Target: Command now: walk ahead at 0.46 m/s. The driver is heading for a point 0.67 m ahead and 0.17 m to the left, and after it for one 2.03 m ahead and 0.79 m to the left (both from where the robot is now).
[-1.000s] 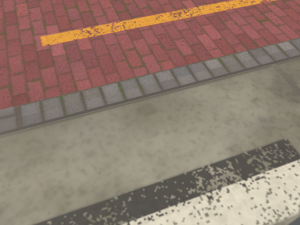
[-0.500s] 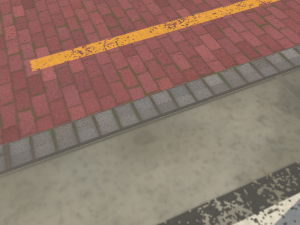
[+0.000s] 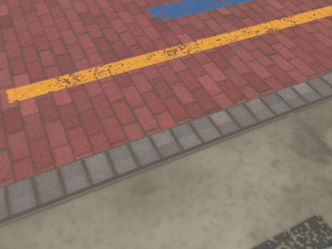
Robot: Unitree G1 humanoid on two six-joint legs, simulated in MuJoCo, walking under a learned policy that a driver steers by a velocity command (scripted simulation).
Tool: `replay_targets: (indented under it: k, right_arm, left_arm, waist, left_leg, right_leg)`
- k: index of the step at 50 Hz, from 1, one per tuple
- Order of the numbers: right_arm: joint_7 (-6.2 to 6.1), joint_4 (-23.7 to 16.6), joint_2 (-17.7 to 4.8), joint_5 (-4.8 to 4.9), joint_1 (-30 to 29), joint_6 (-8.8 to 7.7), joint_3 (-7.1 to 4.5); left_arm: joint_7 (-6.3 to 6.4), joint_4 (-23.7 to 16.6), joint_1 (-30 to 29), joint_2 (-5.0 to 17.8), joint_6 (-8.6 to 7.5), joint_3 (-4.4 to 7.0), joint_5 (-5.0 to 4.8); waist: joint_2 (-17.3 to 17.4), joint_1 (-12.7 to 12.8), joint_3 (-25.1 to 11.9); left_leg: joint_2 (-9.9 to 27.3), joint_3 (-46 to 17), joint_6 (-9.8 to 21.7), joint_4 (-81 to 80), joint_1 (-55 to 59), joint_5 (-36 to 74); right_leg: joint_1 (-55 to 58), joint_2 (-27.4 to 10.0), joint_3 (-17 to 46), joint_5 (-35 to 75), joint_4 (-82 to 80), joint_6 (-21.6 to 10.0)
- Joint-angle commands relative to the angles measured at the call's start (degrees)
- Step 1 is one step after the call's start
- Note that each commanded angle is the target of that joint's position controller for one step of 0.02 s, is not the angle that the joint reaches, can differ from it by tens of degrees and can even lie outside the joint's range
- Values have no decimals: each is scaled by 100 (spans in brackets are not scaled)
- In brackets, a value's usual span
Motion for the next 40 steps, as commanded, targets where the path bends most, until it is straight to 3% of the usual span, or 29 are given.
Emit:
replay_targets:
  k: [1,3,4,5,6,7,8,9,10,11,13,17,21,26,29,31,32,33,34,35,36,37,39,40]
  right_arm:
    - [-23,-53,-854,-21,346,-57,-164]
    - [-26,-20,-935,-21,242,-41,-189]
    - [-23,-16,-980,-7,126,-35,-199]
    - [-11,-1,-959,31,40,-20,-188]
    - [6,-66,-873,58,-44,-23,-151]
    - [53,-342,-336,209,99,-26,-11]
    - [22,-291,-562,147,182,-4,-118]
    - [18,-329,-756,67,-182,39,-192]
    - [70,-355,-637,54,-424,26,-173]
    - [90,-327,-502,53,-476,57,-171]
    - [163,-274,-373,-73,-382,206,-179]
    - [262,-527,-291,-71,-984,351,-203]
    - [341,-904,-213,-52,-1924,343,-130]
    - [399,-1291,-228,-66,-2782,341,-42]
    - [352,-1282,-397,-88,-2508,362,-111]
    - [303,-1073,-605,-103,-1693,343,-225]
    - [255,-846,-789,-141,-941,295,-332]
    - [175,-738,-1323,-198,-303,278,-509]
    - [146,-889,-1847,-93,-586,343,-616]
    - [89,-905,-1721,10,-465,435,-581]
    - [20,-891,-1485,36,-809,430,-514]
    - [14,-906,-1191,44,-1080,394,-440]
    - [-19,-985,-952,96,-1404,280,-346]
    - [-10,-997,-949,114,-1368,211,-327]
  left_arm:
    - [9,-616,-1001,196,-130,-18,-28]
    - [44,-613,-817,266,-159,5,-37]
    - [77,-510,-448,312,-184,42,-43]
    - [127,-259,289,394,-240,109,-28]
    - [204,37,1313,689,-325,226,53]
    - [275,121,2262,1326,-371,370,192]
    - [253,183,2229,1427,-291,398,60]
    - [239,68,1549,1079,-263,298,-8]
    - [209,-32,1017,662,-301,190,-39]
    - [200,-48,758,418,-346,119,-44]
    - [243,73,789,202,-440,48,-65]
    - [286,309,1298,269,-576,55,-97]
    - [317,432,1542,213,-584,10,-82]
    - [413,614,1971,462,-538,45,-80]
    - [482,654,1994,647,-437,90,-59]
    - [491,609,1918,822,-323,146,-26]
    - [451,539,1841,878,-273,158,-45]
    - [411,351,1813,721,-277,122,-67]
    - [273,-143,1855,247,-325,55,-159]
    - [259,-337,1013,656,-403,113,-101]
    - [245,-451,807,584,-488,77,-164]
    - [269,-368,939,584,-517,82,-164]
    - [276,-329,1135,494,-313,76,41]
    - [254,-351,1167,443,-198,73,85]
  waist:
    - [904,-87,725]
    - [927,66,674]
    - [895,274,544]
    - [634,625,224]
    - [314,1020,-429]
    - [-791,1232,-1342]
    - [-1080,1108,-1529]
    - [-454,821,-657]
    - [-176,655,-88]
    - [-160,486,210]
    - [-316,289,369]
    - [-219,234,484]
    - [-179,319,697]
    - [-139,500,785]
    - [-315,298,481]
    - [-411,-40,-5]
    - [-224,-385,-396]
    - [360,-641,-921]
    - [1692,-146,-1370]
    - [507,-410,-1127]
    - [319,-200,-468]
    - [-112,112,-50]
    - [-116,492,100]
    - [-45,556,74]
  left_leg:
    - [1437,-789,861,-109,-126,1710]
    - [1543,-749,796,194,-192,2327]
    - [1525,-665,724,578,-284,3065]
    - [1312,-468,613,1475,-535,3714]
    - [999,-253,477,2705,-1307,3217]
    - [358,153,199,4745,-3041,763]
    - [-109,-251,252,5847,-3712,-1425]
    - [316,-574,359,6161,-3927,-1000]
    - [527,-562,376,5985,-3835,-495]
    - [655,-528,368,5722,-3612,-227]
    - [734,-475,284,5518,-3329,-6]
    - [758,-336,201,5343,-3978,605]
    - [699,-54,138,4190,-4182,1399]
    - [471,533,341,2817,-3759,1465]
    - [45,816,670,2632,-3167,679]
    - [-330,883,955,2466,-2241,89]
    - [-439,723,1140,1965,-1174,201]
    - [621,-737,1509,1702,145,-232]
    - [2158,-4073,2556,963,1666,139]
    - [2084,-3967,2408,526,1490,223]
    - [2007,-3207,2164,458,811,496]
    - [1749,-2690,1886,370,12,1221]
    - [1214,-1906,1595,303,-889,2037]
    - [1078,-1764,1568,290,-1062,2237]
  right_leg:
    - [-244,142,-256,-194,-500,-124]
    - [346,259,-340,-435,-747,-317]
    - [955,407,-390,-459,-957,-424]
    - [2016,553,-408,-251,-1355,-534]
    - [3514,177,44,-391,-1390,-709]
    - [5231,-1638,2348,-1701,-1827,-1142]
    - [4936,-2271,3984,-1967,-2689,-1434]
    - [4126,-2028,3191,-2204,-2703,-1280]
    - [3309,-1766,2455,-1836,-2897,-1141]
    - [2785,-1487,1819,-1329,-3079,-922]
    - [2361,-1167,987,-484,-3205,-727]
    - [2594,-1094,186,757,-3255,-759]
    - [2637,-921,-477,1441,-3233,-718]
    - [3268,-1097,-932,2503,-3023,-655]
    - [3851,-1200,-1204,4696,-2082,-596]
    - [3865,-1244,-1273,5384,-592,-622]
    - [3353,-1174,-1331,4627,681,-516]
    - [2071,-925,-1337,2343,2530,-335]
    - [-463,513,-705,-2475,4657,39]
    - [-1201,297,331,-2028,4726,-24]
    - [-1305,-28,428,-1480,4310,-79]
    - [-922,-217,417,-1211,3706,-77]
    - [-174,-387,464,-1148,3053,70]
    - [-26,-383,438,-1161,2846,146]
Keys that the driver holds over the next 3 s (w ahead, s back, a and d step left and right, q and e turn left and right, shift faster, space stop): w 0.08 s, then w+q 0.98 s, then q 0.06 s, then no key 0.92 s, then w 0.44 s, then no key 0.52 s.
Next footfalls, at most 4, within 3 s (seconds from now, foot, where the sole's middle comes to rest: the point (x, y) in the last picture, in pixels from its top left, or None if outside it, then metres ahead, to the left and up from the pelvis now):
0.12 right None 0.20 -0.12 -0.78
0.66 left None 0.47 0.08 -0.78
1.18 right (140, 180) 0.82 0.07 -0.78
1.60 left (105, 215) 0.66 0.22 -0.78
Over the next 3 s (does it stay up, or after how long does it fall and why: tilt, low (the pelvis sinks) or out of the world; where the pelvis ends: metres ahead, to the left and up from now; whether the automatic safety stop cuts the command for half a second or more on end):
stays up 0.92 0.27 -0.01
